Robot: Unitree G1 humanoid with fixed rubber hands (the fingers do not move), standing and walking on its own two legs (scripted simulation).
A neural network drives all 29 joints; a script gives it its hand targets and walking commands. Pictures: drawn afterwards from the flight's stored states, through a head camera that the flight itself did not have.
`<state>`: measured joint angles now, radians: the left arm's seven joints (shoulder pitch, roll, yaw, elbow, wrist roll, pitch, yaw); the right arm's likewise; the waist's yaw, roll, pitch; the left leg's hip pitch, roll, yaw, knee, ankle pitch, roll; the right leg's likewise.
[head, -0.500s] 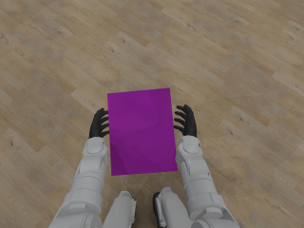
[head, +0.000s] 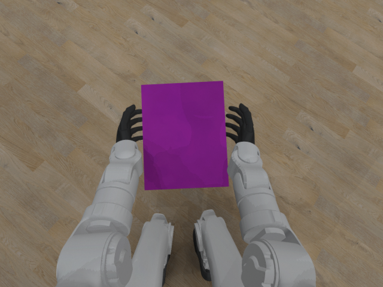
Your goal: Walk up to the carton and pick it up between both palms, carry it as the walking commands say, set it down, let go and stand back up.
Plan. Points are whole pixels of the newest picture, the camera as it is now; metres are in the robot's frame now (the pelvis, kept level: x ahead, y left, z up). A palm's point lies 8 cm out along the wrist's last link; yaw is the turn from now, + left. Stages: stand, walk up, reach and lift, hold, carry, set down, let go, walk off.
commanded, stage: set down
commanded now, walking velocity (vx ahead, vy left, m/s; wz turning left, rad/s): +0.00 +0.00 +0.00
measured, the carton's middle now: (186, 139) +0.45 -0.01 -0.16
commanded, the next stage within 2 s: none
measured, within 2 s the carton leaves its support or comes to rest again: neither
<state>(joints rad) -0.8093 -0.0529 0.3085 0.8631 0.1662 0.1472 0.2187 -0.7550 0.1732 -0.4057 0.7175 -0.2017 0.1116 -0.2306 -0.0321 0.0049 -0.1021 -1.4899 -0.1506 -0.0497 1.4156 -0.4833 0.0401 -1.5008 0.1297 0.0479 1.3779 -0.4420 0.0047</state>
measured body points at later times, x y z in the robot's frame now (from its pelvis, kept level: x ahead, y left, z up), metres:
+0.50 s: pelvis -0.01 +0.00 -0.07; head +0.24 +0.02 +0.30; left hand +0.47 +0.12 -0.17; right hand +0.46 -0.13 -0.16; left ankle +0.07 +0.08 -0.57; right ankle +0.09 -0.11 -0.57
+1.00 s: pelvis -0.03 -0.01 -0.14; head +0.28 +0.00 +0.19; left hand +0.50 +0.12 -0.26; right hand +0.48 -0.13 -0.24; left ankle +0.07 +0.08 -0.57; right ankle +0.09 -0.11 -0.57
